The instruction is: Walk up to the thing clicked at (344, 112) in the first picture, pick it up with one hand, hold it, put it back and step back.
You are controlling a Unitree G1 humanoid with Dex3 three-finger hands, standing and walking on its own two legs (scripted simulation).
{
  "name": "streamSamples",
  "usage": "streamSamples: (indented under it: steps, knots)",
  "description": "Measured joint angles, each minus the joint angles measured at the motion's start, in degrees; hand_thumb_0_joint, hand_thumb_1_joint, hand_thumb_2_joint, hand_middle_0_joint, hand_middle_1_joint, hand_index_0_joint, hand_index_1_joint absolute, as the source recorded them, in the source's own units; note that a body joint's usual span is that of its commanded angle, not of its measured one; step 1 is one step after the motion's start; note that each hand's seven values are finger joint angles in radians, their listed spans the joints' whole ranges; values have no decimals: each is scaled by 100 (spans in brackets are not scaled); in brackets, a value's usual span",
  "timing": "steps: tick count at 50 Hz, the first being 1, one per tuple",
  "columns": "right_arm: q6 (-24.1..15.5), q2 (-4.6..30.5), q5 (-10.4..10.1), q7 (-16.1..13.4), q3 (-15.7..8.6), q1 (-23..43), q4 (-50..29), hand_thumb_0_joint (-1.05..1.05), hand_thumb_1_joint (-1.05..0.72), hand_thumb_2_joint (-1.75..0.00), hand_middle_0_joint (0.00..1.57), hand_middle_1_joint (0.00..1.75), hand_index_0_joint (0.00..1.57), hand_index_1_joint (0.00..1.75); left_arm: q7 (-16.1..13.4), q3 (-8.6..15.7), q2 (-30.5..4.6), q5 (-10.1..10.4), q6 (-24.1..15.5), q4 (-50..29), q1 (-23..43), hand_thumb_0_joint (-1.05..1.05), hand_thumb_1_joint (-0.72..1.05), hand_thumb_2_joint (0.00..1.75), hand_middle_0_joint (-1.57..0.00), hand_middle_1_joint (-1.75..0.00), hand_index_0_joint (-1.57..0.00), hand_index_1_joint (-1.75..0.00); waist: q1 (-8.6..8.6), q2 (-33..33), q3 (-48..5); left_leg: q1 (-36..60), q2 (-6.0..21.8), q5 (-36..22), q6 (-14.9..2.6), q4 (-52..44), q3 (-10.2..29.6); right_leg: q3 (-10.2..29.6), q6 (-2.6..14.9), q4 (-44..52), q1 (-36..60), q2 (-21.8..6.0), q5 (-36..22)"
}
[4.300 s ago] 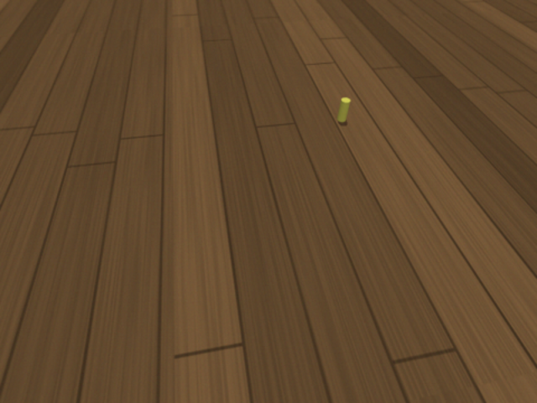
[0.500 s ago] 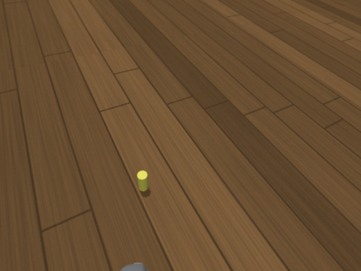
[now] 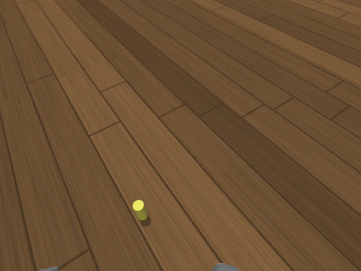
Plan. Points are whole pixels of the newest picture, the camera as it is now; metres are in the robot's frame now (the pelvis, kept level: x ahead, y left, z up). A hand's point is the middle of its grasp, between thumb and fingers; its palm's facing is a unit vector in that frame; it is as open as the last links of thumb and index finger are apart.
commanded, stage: walk up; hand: left
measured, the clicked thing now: (140, 210) +0.51 +0.23 -0.69
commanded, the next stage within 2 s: none
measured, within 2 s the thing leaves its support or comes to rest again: neither
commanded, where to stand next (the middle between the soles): +0.17 +0.01 m, yaw +1 degrees
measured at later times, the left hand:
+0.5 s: hand out of the picture +0.13 +0.28 -0.16, palm faces +0.00 -0.95 -0.32, open 7.4 cm
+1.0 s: hand out of the picture +0.09 +0.27 -0.14, palm faces +0.02 -0.93 -0.35, open 7.4 cm
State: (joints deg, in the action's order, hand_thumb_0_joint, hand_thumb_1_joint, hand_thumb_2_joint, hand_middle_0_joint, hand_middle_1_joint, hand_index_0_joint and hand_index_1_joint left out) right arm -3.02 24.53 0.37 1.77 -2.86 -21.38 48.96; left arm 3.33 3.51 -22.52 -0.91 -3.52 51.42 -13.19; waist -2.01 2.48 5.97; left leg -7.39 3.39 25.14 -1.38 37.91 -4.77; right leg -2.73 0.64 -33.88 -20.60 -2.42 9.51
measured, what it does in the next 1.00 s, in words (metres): steps on the spot: left foot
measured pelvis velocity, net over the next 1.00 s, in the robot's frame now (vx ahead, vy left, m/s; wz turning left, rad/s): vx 0.05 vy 0.01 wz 0.03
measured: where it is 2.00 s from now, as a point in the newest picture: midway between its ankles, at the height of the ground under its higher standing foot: outside the picture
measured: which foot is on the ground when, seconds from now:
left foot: down 0.00-0.00, up 0.02-0.34, down 0.36-1.00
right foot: down 0.00-1.00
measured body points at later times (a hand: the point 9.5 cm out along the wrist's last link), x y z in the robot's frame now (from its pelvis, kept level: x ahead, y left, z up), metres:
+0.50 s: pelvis +0.05 +0.02 +0.00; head +0.08 +0.05 +0.45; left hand +0.13 +0.33 -0.14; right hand +0.13 -0.29 -0.11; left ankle +0.12 +0.13 -0.72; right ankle +0.07 -0.12 -0.71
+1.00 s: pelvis +0.05 +0.01 +0.02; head +0.05 +0.00 +0.47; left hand +0.09 +0.32 -0.11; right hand +0.16 -0.28 -0.11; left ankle +0.12 +0.13 -0.72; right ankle +0.04 -0.12 -0.72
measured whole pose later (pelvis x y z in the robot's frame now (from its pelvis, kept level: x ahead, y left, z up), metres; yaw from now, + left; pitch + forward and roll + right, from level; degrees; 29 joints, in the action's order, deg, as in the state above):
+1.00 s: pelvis +0.05 +0.01 +0.02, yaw +2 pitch -3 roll -1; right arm -0.5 20.5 0.4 1.4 0.0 -5.4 63.1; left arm 0.7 0.6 -20.4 -0.7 -1.2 65.1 -10.0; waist 0.7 1.9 2.6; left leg -14.7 1.5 7.4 0.3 25.0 0.1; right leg -1.9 -1.2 -23.8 -5.8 -1.1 15.1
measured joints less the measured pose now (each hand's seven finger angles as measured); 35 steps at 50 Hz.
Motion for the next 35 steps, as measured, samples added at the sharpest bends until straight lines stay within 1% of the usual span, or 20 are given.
streamSamples:
  steps: [1,2,4,5,7,10,13,15,18,20,21,22,24,25,27,29,31,32,33,35]
  knots:
    - [36,-22,-8,-25,10,42,24,1,-91,-90,21,30,20,30,-34,-10,25,-12,-49,-49,27,1,90,90,-20,-30,-20,-30,7,55,30,-210,-9,115,-56,559,177,-59,8,-126,26,31,139]
    - [73,-59,-4,-47,41,90,50,1,-91,-90,21,30,20,30,-60,-29,37,-1,-79,-96,44,1,90,90,-20,-30,-20,-30,57,22,45,-431,-118,265,-83,1104,285,-42,26,-208,54,8,245]
    - [121,-93,8,-70,100,216,96,1,-91,-90,21,30,20,30,-99,-73,85,57,-86,-168,37,1,90,90,-20,-30,-20,-30,164,-54,55,-873,-296,407,-94,1903,355,39,67,-151,173,-46,305]
    - [125,-84,-11,-73,106,277,101,1,-91,-90,21,30,20,30,-122,-101,124,82,-82,-188,23,1,90,90,-20,-30,-20,-30,188,-41,66,-1079,-328,351,-88,2115,419,43,67,-33,272,-50,278]
    - [126,-53,-42,-71,96,392,88,1,-91,-90,21,30,20,30,-164,-160,180,102,-72,-207,-26,1,90,90,-20,-30,-20,-30,214,9,80,-1427,-307,91,-65,2194,546,34,57,206,448,-27,210]
    - [147,-17,-43,-74,67,534,85,1,-91,-90,21,30,20,30,-203,-223,198,62,-21,-194,-91,1,90,90,-20,-30,-20,-30,253,52,89,-1759,-215,-232,13,1880,671,36,69,373,580,34,189]
    - [177,-26,-38,-99,41,634,192,1,-91,-90,21,30,20,30,-246,-245,180,11,73,-134,-53,1,90,90,-20,-30,-21,-30,251,51,84,-1780,-95,-532,127,1067,635,-31,54,309,591,75,285]
    - [203,-54,-34,-115,40,691,308,1,-91,-90,21,30,20,30,-261,-252,142,12,136,-108,22,1,90,90,-20,-30,-21,-30,263,-3,101,-1648,-72,-803,168,562,571,-76,23,94,528,71,431]
    - [212,-93,-3,-141,36,752,461,1,-91,-90,21,30,20,30,-274,-258,77,61,248,-55,151,1,90,90,-20,-30,-21,-30,238,-121,91,-1294,-140,-1216,116,-54,466,-135,-64,-429,329,16,749]
    - [214,-226,41,-167,49,865,574,1,-91,-90,20,30,20,30,-300,-235,6,104,344,38,320,1,90,90,-20,-30,-21,-30,246,-422,167,-1276,-311,-1150,103,-25,372,-50,-104,-698,226,-167,891]
    - [209,-262,46,-161,85,904,591,1,-91,-90,20,30,20,30,-316,-234,3,142,385,72,374,1,90,90,-20,-30,-20,-30,272,-483,178,-1301,-311,-1130,85,15,343,20,-66,-743,195,-134,1023]
    - [207,-283,45,-144,119,951,602,1,-91,-90,21,30,20,30,-327,-239,8,164,411,117,411,1,90,90,-20,-30,-20,-30,267,-489,176,-1334,-277,-1118,61,49,353,70,-24,-807,173,-52,1305]
    - [210,-328,57,-128,167,1060,616,1,-91,-90,21,30,20,30,-317,-247,-4,171,445,235,457,1,90,90,-20,-30,-20,-30,221,-498,150,-1377,-231,-1145,25,29,397,142,40,-952,183,65,1730]
    - [207,-351,68,-129,187,1111,614,1,-91,-90,21,30,20,30,-304,-241,-17,172,458,300,467,1,90,90,-20,-30,-20,-30,208,-519,119,-1395,-228,-1177,20,-14,399,184,61,-1000,200,86,1827]
    - [192,-370,74,-134,214,1215,608,1,-91,-90,21,30,20,30,-292,-225,-30,171,465,424,471,1,90,90,-20,-30,-20,-30,206,-534,62,-1440,-225,-1237,24,-83,386,228,78,-938,306,90,1812]
    - [200,-361,69,-131,231,1336,616,1,-91,-90,21,30,20,30,-294,-216,-29,155,439,552,443,1,90,90,-20,-30,-20,-30,230,-510,9,-1492,-217,-1266,35,-101,358,233,70,-557,544,81,1630]
    - [241,-321,48,-132,228,1483,653,1,-91,-90,21,30,20,30,-320,-204,45,111,401,727,443,1,90,90,-20,-30,-20,-30,244,-317,47,-1482,-122,-1278,61,-82,423,174,-101,-128,754,174,1011]
    - [265,-311,28,-135,230,1529,680,1,-91,-90,21,30,20,30,-330,-213,85,75,379,802,424,1,90,90,-20,-30,-20,-30,247,-208,54,-1442,-75,-1301,78,-115,480,125,-161,32,861,228,892]
    - [283,-327,8,-133,241,1554,714,1,-91,-90,21,30,20,30,-330,-227,99,44,360,858,374,1,90,90,-20,-30,-20,-30,266,-160,13,-1393,-62,-1346,92,-205,495,111,-191,147,923,243,836]
    - [295,-387,-10,-107,269,1587,792,1,-91,-90,21,30,20,30,-305,-247,80,10,351,966,268,1,90,90,-20,-30,-20,-30,306,-176,-101,-1276,-108,-1437,99,-442,461,134,-174,245,968,197,818]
